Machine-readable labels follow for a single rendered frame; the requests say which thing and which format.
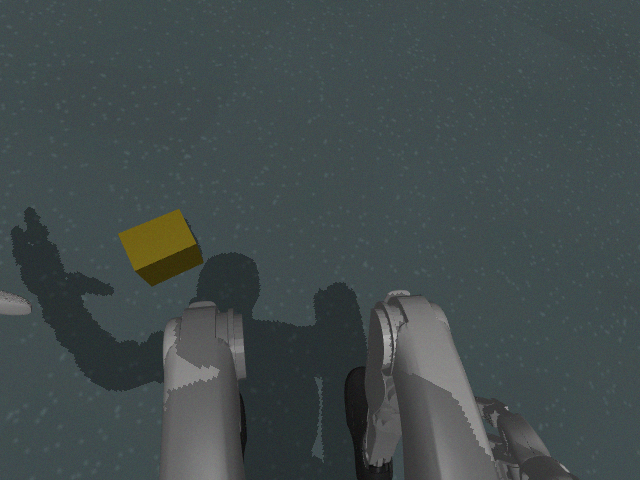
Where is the carton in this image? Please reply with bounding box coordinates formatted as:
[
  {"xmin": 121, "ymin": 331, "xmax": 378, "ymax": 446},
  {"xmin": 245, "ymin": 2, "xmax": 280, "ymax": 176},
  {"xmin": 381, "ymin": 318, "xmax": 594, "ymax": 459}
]
[{"xmin": 118, "ymin": 209, "xmax": 204, "ymax": 286}]

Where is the right robot hand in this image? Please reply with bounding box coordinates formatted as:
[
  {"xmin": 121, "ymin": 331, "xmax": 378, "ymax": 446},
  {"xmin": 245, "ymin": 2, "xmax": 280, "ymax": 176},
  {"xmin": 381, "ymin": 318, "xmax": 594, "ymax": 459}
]
[{"xmin": 474, "ymin": 396, "xmax": 551, "ymax": 480}]

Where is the left robot hand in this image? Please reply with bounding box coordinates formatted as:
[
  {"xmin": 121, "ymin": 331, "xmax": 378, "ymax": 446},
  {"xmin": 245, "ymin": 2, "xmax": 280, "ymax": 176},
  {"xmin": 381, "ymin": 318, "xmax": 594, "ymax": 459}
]
[{"xmin": 0, "ymin": 290, "xmax": 32, "ymax": 315}]

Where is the right robot arm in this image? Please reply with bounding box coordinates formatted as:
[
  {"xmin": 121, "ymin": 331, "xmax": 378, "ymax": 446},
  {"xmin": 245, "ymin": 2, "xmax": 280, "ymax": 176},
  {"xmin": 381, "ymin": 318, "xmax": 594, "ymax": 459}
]
[{"xmin": 519, "ymin": 456, "xmax": 581, "ymax": 480}]

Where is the right robot foot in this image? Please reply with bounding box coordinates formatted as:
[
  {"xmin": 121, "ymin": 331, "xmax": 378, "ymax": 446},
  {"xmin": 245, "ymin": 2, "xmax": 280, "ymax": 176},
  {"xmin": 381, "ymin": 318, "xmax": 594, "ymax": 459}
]
[{"xmin": 344, "ymin": 367, "xmax": 393, "ymax": 480}]

